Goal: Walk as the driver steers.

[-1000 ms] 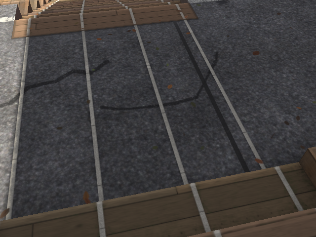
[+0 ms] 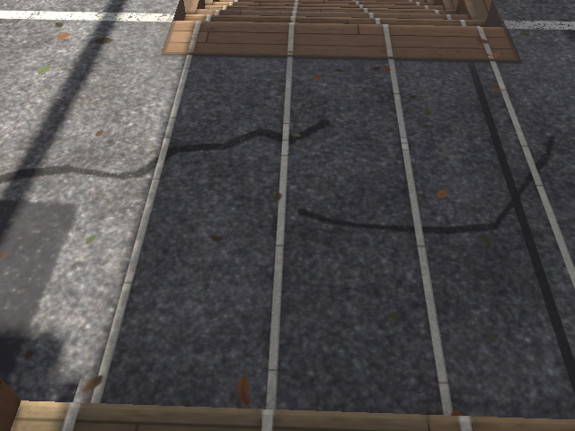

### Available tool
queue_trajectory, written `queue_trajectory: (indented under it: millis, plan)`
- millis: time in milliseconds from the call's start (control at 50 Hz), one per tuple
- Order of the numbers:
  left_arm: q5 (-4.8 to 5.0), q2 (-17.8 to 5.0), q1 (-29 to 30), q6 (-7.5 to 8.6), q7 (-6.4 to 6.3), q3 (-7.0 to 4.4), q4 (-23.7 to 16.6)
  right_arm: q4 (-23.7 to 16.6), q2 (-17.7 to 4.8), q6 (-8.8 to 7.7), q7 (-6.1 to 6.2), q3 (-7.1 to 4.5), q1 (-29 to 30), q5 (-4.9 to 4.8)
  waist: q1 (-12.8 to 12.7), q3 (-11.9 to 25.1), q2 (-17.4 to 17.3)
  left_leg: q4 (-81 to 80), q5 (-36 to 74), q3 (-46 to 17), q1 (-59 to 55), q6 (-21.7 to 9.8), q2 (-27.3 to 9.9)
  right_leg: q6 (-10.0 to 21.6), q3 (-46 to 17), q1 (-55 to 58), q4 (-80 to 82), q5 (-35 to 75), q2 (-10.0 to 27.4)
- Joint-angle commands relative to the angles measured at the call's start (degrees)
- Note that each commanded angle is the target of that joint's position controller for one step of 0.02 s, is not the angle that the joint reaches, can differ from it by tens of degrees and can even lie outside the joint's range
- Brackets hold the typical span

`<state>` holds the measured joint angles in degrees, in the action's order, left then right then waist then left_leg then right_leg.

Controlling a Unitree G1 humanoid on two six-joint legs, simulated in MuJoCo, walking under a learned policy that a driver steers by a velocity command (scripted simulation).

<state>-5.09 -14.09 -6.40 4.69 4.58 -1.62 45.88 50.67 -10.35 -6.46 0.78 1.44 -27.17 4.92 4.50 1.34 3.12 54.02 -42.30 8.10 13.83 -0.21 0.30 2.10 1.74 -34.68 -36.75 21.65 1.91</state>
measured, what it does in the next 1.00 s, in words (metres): goes down, turning right: right foot 0.15 m lower, then left foot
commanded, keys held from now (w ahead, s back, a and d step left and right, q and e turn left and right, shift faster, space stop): e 0.36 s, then w+e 0.24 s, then w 0.28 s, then w+q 0.12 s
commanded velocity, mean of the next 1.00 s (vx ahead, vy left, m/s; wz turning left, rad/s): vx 0.23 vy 0.00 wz -0.40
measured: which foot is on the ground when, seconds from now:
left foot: down 0.00-0.08, up 0.10-0.46, down 0.48-1.00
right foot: up 0.00-0.04, down 0.06-0.50, up 0.52-1.00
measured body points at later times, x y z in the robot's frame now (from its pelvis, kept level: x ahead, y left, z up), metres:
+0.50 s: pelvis +0.13 +0.02 -0.09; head +0.15 +0.03 +0.36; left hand +0.31 +0.24 -0.20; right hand +0.21 -0.25 -0.18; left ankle +0.16 +0.13 -0.81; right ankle +0.13 -0.07 -0.81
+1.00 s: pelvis +0.31 -0.04 -0.13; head +0.32 -0.05 +0.32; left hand +0.60 +0.01 -0.22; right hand +0.07 -0.11 -0.26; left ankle +0.16 +0.13 -0.81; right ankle +0.42 -0.26 -0.83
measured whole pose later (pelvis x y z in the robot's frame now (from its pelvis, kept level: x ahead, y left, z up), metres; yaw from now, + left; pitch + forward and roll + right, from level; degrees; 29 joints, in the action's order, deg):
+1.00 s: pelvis +0.31 -0.04 -0.13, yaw -26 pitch +2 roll +2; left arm -4.1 -11.0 -1.4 2.0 4.5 1.8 43.9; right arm 62.0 -7.6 -5.7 -1.5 2.8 -39.0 3.5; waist 9.2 1.1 1.8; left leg 36.9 -39.7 6.2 -1.2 -2.3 2.6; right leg 1.0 -2.0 -36.3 -32.6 20.6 4.7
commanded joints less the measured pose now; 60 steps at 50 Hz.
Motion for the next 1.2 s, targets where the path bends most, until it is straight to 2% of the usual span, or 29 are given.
queue_trajectory:
  millis: [20, 60, 80, 100, 120, 140, 160, 200, 220, 300, 440, 480, 520, 540, 580, 620, 680, 820, 920, 940, 960, 980, 1020, 1080, 1120, 1140, 1160, 1180, 1200]
  plan:
    - [-1.22, -2.52, -2.07, -0.82, -1.17, -0.28, 0.19, 0.93, -7.29, 0.38, -0.39, -0.57, -3.49, -1.97, -1.39, -8.78, -3.91, -4.43, 22.05, -12.2, 6.57, -3.92, -14.4, 0.51, -0.38, 9.55, 12.78, -4.03, 2.49]
    - [1.25, -7.08, -17.77, -0.04, -2.9, -2.93, 5.19, -1.08, -11.31, 1.92, -2.67, -1.19, 2.28, -0.22, -9.22, -3.0, -0.91, 11.93, 35.09, -7.39, 11.02, -2.49, -10.21, 3.3, 7.07, 32.94, 16.69, 1.74, -2.82]
    - [1.14, -13.69, -29.64, -0.48, -4.21, -5.66, 6.59, -2.52, -8.29, 2.04, -4.75, -0.4, 1.26, 1.08, -13.89, 8.69, 9.42, 40.23, 23.79, -3.73, 22.27, 3.11, -3.79, 13.93, -0.9, 55.55, 7.98, 23.13, 3.93]
    - [1.67, -15.21, -30.59, -1.23, -3.71, -5.18, 4.4, -3.4, -1.31, 2.11, -6.1, 0.99, -6.72, -0.14, -10.16, 28.96, 13.6, 60.81, -8.9, -8.49, 35.06, 6.98, 0.5, 28.46, -22.93, 76.62, -1.9, 41.29, 17.98]
    - [0.82, -14.24, -29.31, -1.14, -3.27, -5.57, 3.01, -8.09, -8.1, 1.98, -6.03, -0.61, 5.23, -2.82, -15.42, 21.49, 2.75, 63.99, -8.48, -12.64, 47.47, 7.56, 0.05, 27.22, -29.09, 72.17, 1.73, 38.81, 19.36]
    - [1.03, -14.21, -21.89, -0.3, -2.73, -5.15, 0.08, -13.22, -10.61, 1.17, -4.61, -1.22, 11.48, -4.3, -12.82, 14.17, -0.22, 61.7, -6.31, -13.04, 53.39, 6.79, -1.19, 25.96, -28.31, 60.58, 3.94, 25.74, 20.9]
    - [2.54, -12.81, -14.13, 0.67, -1.58, -4.28, -2.22, -15.25, -11.21, 1.05, -2.38, -1.51, 11.06, -3.91, -7.3, 8.33, -1.06, 56.39, 0.43, -16.05, 52.67, 5.92, -2.95, 25.56, -33.69, 44.08, 8.18, 7.61, 22.08]
    - [2.15, -4.26, -5.36, 2.01, -0.64, -0.46, -3.7, -10.82, -10.53, 1.91, 0.53, -1.22, 7.01, -0.1, 0.46, -1.0, -8.41, 32.3, 17.14, -17.86, 29.14, 3.98, -8.29, 19.58, -21.91, 9.28, 17.76, -1.81, 14.75]
    - [2.3, -5.88, -3.45, 2.48, -0.75, -0.6, -4.87, -10.57, -8.1, 2.71, 0.31, -0.87, 5.48, 0.49, 2.36, -2.3, -1.57, 33.09, 20.93, -14.22, 22.37, 4.0, -6.71, 21.08, -21.14, -0.1, 18.25, -0.52, 10.03]
    - [2.49, -10.83, -9.09, 2.17, -2.23, -1.82, -6.11, -11.07, -3.74, 5.59, -1.31, 0.08, 9.34, 0.27, -1.79, 2.38, -1.26, 9.48, 27.52, -9.37, 11.7, 5.86, -4.42, 16.57, -18.51, 1.95, 18.24, -16.68, 3.93]
    - [3.93, -8.7, -11.36, 0.74, -1.18, -2.31, -10.64, -13.6, -9.73, 3.46, 0.63, -1.25, 15.12, -1.57, -6.49, 1.27, -0.48, -20.0, 18.27, -9.2, 10.59, 2.7, 0.23, 17.26, -35.6, 17.42, 16.09, -58.81, 6.86]
    - [3.2, -6.23, -8.75, 0.33, -1.39, -1.24, -11.14, -12.8, -10.27, 1.5, 0.99, -2.04, 10.55, -2.3, -2.77, 2.75, -1.66, -27.16, 21.25, -12.53, -7.17, -2.45, -1.71, 14.75, -34.23, 6.08, 8.53, -55.45, 3.59]
    - [1.24, 0.84, -5.82, 1.08, -0.92, 0.9, -14.76, -10.88, -16.83, -0.47, 1.88, -4.62, -2.32, 0.78, 3.2, 2.89, -14.87, -36.34, 32.01, -51.16, -31.09, -27.51, -24.15, 2.96, -17.4, -29.49, -18.15, -56.91, -12.4]
    - [0.82, -1.71, -6.26, 0.95, -1.48, 0.16, -12.96, -9.79, -14.45, -0.14, 0.69, -4.46, 0.15, 1.92, 0.88, 0.22, -3.05, -37.37, 39.38, -47.4, -31.32, -25.47, -26.56, 1.15, -20.08, -35.56, -23.22, -50.15, -7.9]
    - [1.68, -4.65, -11.04, -0.63, -2.92, -1.2, -7.97, -11.25, -7.59, 0.32, -0.86, -3.16, 8.17, -1.82, -3.29, 2.3, -6.57, -37.25, 38.09, -29.58, -22.18, -16.52, -17.53, -1.63, -14.2, -26.79, -29.61, -37.68, -2.76]
    - [-0.15, -2.94, -11.38, -0.9, -0.24, -0.25, -5.53, -10.06, -4.27, 0.02, -0.62, -1.95, 7.82, -2.41, -3.95, 1.23, -6.62, -37.06, 42.27, -20.08, -12.42, -12.27, -12.05, -1.9, -8.78, -21.0, -33.28, -28.9, -0.48]
    - [1.21, -1.03, -6.56, -0.49, 2.51, 0.8, -4.98, -3.97, -6.7, -0.48, -0.64, -2.27, -0.58, 0.9, -1.13, -2.07, -5.96, -38.17, 44.39, -15.17, -7.81, -13.82, -11.43, -1.35, -7.16, -20.9, -30.0, -17.92, 1.34]
    - [0.08, -1.04, 4.63, 0.16, -0.08, 1.98, -6.07, 6.61, -4.65, -1.12, -0.97, 0.04, -12.73, 1.25, 2.52, -5.04, -8.34, -32.03, 41.78, -17.96, -20.96, -13.61, -13.77, -1.51, -10.29, -33.33, -12.16, -2.26, 1.29]
    - [-0.2, 0.03, 8.87, -0.95, 0.9, 3.38, -7.63, 8.52, -4.16, -0.17, -3.33, 0.91, -10.36, 0.91, 1.0, -10.65, -4.72, -31.21, 32.41, -13.97, 1.95, -14.68, -10.91, -0.47, -3.76, -5.8, -2.56, 3.17, 2.56]
    - [5.76, -3.24, 13.08, -2.23, -0.76, 0.55, -5.5, 7.12, -8.79, 1.03, -1.25, -1.87, -8.24, -7.3, 1.02, -14.75, 1.63, -28.71, 36.13, -11.99, 2.43, -10.65, -9.0, -0.43, 0.99, -1.97, 4.41, 5.95, 0.9]
    - [6.5, -2.0, 14.53, -2.54, -1.59, 0.94, -5.71, 7.43, -8.65, 1.66, -0.34, -1.44, -10.04, -7.4, 3.39, -14.36, -0.43, -26.53, 37.24, -12.93, 2.24, -9.43, -8.35, -1.08, 1.53, 1.81, 6.32, 4.62, 0.08]
    - [-0.95, 3.16, 13.45, -1.96, -0.12, 4.35, -7.9, 12.05, -4.35, 0.3, -2.5, 0.87, -16.56, 1.08, 2.99, -9.95, -10.82, -25.72, 32.94, -17.28, -6.17, -13.03, -11.6, -1.83, -5.46, -0.99, 5.03, -4.04, 3.89]
    - [-2.01, -1.01, 16.48, -2.11, 0.24, 3.07, -6.72, 13.37, -2.69, 0.07, -2.43, -0.1, -16.87, -0.97, 5.52, -12.98, -4.54, -20.27, 34.55, -20.11, -19.37, -13.86, -11.3, -1.52, -4.61, -10.77, 14.84, -11.65, 4.36]
    - [-0.37, -0.17, 12.21, -1.4, -0.5, 3.64, -2.86, 13.63, -6.49, 2.13, -3.15, -1.48, -14.48, -0.12, 3.98, -8.51, -2.37, -12.82, 39.14, -19.93, -12.55, -13.16, -8.41, -0.49, -2.05, 11.37, 19.48, -9.3, 4.29]
    - [1.27, -9.22, -17.85, 0.1, -0.96, -0.45, 5.47, 10.96, -5.78, 2.52, -6.49, -0.99, -8.68, 3.54, -9.95, 3.86, 2.62, 13.84, 41.37, -13.36, 12.7, -7.01, -2.97, 5.37, -1.85, 55.21, 8.34, 6.41, 7.13]
    - [-0.22, -12.82, -35.24, -0.63, -0.06, -1.89, 10.24, 15.32, 3.4, 2.11, -8.03, 0.39, -24.03, 0.57, -9.05, 24.56, 15.17, 42.63, 1.2, -8.97, 21.72, -2.15, 3.65, 16.58, -8.61, 82.17, -8.15, 41.33, 18.4]
    - [-1.78, -11.71, -41.23, -0.95, 0.56, -2.08, 11.42, 12.15, -1.21, 1.38, -8.92, -0.41, -19.93, -1.11, -12.74, 28.67, 10.3, 57.56, -4.3, -12.47, 28.52, 0.18, 4.19, 21.18, -18.13, 85.25, -8.27, 47.09, 23.2]
    - [-0.68, -13.9, -36.01, -0.66, -0.01, -3.57, 12.8, 5.71, -2.73, 0.15, -8.68, -1.21, -3.55, -2.92, -14.79, 12.73, 7.02, 59.26, -0.78, -10.82, 47.24, 0.1, 2.78, 20.58, -24.12, 74.9, 2.62, 10.58, 24.64]
    - [0.71, -10.67, -25.55, -1.02, -0.8, -2.89, 9.79, 3.53, -5.68, -0.69, -7.41, -1.55, 3.16, -2.72, -12.41, 4.44, -1.9, 50.94, 6.78, -12.9, 47.4, -1.63, -2.63, 18.43, -21.05, 57.41, 10.12, -8.0, 24.84]
Keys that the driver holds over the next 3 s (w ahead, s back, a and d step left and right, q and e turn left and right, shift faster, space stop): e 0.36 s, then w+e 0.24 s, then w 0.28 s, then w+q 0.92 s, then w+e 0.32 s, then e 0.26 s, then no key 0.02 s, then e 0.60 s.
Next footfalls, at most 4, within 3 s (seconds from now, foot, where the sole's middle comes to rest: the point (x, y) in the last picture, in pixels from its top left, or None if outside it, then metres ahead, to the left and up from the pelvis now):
0.06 right None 0.17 -0.08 -0.85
0.48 left None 0.20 0.11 -0.85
1.12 right None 0.46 -0.26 -0.99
1.66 left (311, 346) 0.90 -0.12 -1.14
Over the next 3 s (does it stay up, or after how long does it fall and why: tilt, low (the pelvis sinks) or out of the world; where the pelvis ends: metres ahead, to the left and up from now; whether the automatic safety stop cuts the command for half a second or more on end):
stays up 1.18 -0.30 -0.36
